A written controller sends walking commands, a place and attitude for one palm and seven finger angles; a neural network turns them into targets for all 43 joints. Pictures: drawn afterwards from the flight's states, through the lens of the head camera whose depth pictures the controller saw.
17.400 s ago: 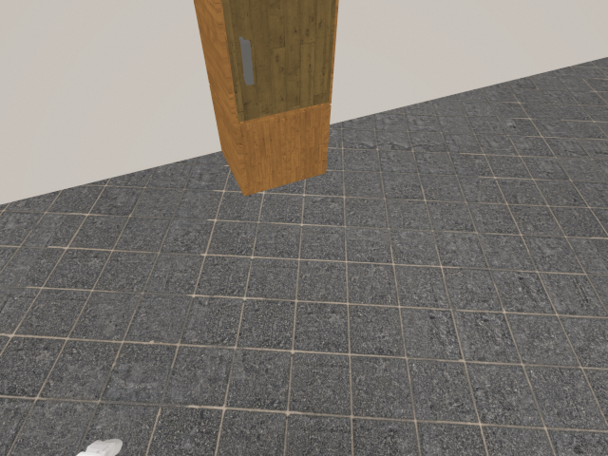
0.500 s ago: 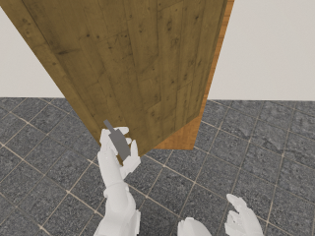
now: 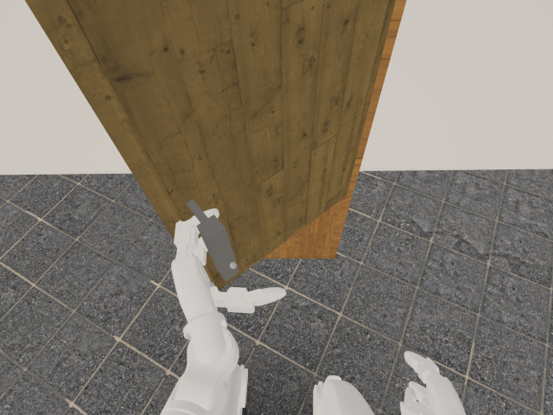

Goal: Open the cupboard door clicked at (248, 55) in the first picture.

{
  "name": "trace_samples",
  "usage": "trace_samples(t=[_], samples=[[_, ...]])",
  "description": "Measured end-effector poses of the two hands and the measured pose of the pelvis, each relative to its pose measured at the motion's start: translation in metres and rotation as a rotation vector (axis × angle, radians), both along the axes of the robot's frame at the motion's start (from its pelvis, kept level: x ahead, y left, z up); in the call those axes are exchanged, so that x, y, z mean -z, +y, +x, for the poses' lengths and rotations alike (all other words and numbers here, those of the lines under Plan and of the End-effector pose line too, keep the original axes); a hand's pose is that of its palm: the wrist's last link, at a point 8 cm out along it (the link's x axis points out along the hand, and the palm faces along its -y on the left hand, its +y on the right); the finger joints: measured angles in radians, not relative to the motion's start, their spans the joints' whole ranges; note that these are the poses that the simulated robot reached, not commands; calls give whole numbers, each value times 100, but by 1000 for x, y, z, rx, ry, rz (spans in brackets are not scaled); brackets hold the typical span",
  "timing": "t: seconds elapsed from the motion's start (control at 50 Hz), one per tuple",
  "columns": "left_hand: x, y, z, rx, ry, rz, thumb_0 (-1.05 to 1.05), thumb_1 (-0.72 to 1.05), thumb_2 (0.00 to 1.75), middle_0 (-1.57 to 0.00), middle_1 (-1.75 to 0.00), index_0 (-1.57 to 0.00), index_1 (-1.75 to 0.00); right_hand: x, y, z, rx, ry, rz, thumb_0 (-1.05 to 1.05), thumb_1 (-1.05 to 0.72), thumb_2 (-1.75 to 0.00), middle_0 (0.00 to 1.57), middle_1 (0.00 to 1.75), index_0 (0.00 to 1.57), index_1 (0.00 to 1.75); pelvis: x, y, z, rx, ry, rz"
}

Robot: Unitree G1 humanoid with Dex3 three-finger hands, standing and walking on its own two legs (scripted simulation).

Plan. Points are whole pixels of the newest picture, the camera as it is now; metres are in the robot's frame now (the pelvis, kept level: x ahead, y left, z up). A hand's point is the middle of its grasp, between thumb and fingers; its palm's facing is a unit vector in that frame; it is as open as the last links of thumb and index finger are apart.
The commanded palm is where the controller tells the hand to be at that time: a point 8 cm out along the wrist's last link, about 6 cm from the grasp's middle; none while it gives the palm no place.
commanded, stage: open thumb and fingers to let go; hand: left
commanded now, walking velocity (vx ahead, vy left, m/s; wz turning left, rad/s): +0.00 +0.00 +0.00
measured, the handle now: (212, 241) +0.36 +0.11 +0.02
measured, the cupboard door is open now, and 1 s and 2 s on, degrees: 39 41 41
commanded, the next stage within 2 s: slide the hand sideways off the handle in 0.18 s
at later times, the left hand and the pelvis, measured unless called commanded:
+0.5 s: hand (228, 289) +0.29 +0.08 +0.02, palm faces -0.10 -0.99 +0.00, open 16.2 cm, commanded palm +0.27 +0.11 +0.02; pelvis -0.01 +0.04 +0.00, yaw -1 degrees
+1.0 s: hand (201, 321) +0.24 +0.11 +0.03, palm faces -0.01 -1.00 +0.00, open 16.3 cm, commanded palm +0.22 +0.16 +0.02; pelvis +0.00 +0.03 -0.01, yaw -1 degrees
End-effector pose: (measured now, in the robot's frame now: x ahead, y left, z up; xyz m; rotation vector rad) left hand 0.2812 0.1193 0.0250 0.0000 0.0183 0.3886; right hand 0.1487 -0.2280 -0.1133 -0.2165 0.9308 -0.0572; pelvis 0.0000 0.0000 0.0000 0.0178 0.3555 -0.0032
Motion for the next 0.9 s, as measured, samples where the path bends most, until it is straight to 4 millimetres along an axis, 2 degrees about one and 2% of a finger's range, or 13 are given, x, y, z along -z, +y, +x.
trace_samples(t=[0.18,0.32,0.44,0.48,0.56,0.68,0.9], samples=[[-1,0,4,46,8,1,-1,-49,31,-26,-70,-26,-72,-9,28,11,-26,-40,10,1,-91,-89,20,30,20,30,-1,16,-1,5,-4,-23],[-1,5,2,80,10,9,-2,-50,30,-33,-58,-33,-61,-13,43,14,-48,-52,19,1,-91,-89,20,30,20,30,-1,26,-3,2,-8,-36],[0,17,-7,434,-21,55,-2,-50,30,-24,-44,-18,-45,-11,42,8,-20,-50,26,1,-90,-89,20,30,20,30,4,34,-4,-6,-11,-45],[0,17,-9,486,-18,22,-2,-50,30,-22,-40,-15,-41,-11,41,5,-4,-50,24,1,-90,-89,20,30,20,30,4,37,-5,-3,-17,-48],[-1,14,-13,475,-7,-36,-2,-51,30,-16,-35,-15,-36,-13,41,2,12,-46,20,2,-91,-89,20,30,20,30,4,42,-5,7,-16,-45],[-2,10,-18,451,-16,-26,-2,-51,30,-13,-33,-16,-33,-14,43,2,13,-47,23,2,-91,-90,20,30,20,30,6,44,-4,19,-8,-38],[-5,33,-49,413,-9,-7,-2,-50,30,-15,-31,-15,-31,-17,48,22,-16,-83,40,2,-91,-90,20,30,20,30,7,37,0,14,-14,-36]])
